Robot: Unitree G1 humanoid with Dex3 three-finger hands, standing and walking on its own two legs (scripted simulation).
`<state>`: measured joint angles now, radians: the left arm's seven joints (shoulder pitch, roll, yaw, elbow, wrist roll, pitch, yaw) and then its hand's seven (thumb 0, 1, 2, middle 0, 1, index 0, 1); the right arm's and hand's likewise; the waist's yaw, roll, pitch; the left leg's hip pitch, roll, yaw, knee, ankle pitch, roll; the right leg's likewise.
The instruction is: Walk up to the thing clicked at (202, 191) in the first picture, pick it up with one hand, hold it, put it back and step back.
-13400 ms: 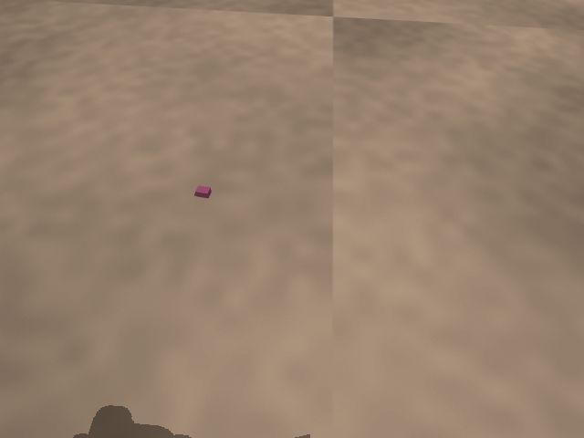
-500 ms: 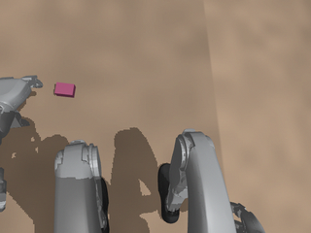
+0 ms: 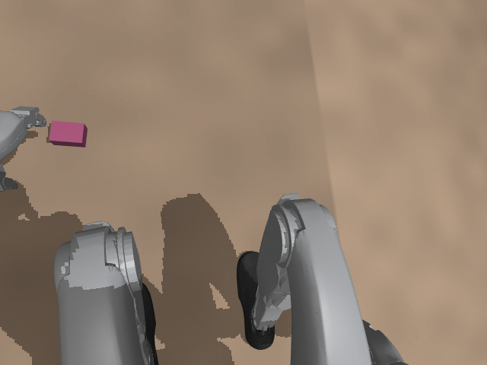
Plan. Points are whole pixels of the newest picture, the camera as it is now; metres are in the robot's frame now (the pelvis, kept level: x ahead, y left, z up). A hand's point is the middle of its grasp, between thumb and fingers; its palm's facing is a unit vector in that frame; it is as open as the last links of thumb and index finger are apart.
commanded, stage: rise first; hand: left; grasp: from above
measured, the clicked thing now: (69, 134) +0.52 +0.26 -0.31
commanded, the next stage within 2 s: approach in 2.00 s
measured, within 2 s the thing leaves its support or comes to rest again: neither
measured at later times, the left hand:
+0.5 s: hand (14, 150) +0.45 +0.31 -0.19, palm faces -0.49 -0.01 -0.87, open 12.0 cm
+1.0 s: hand (21, 142) +0.47 +0.30 -0.20, palm faces -0.48 -0.01 -0.88, open 12.5 cm
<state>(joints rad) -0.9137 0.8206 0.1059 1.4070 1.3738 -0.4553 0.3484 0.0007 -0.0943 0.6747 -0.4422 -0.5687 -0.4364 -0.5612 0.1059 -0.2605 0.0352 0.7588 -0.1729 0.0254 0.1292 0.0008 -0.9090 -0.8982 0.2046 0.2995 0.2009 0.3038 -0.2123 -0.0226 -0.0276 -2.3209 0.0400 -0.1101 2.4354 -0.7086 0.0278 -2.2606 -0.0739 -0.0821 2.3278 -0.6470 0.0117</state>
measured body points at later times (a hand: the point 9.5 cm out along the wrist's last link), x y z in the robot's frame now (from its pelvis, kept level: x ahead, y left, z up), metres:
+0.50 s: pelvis +0.01 +0.00 -0.01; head +0.26 +0.08 +0.35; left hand +0.47 +0.31 -0.14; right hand +0.07 -0.28 -0.11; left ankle +0.07 +0.12 -0.29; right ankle +0.11 -0.13 -0.29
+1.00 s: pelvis +0.00 +0.00 -0.01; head +0.26 +0.08 +0.35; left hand +0.49 +0.30 -0.15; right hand +0.05 -0.27 -0.11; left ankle +0.07 +0.12 -0.29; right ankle +0.11 -0.13 -0.29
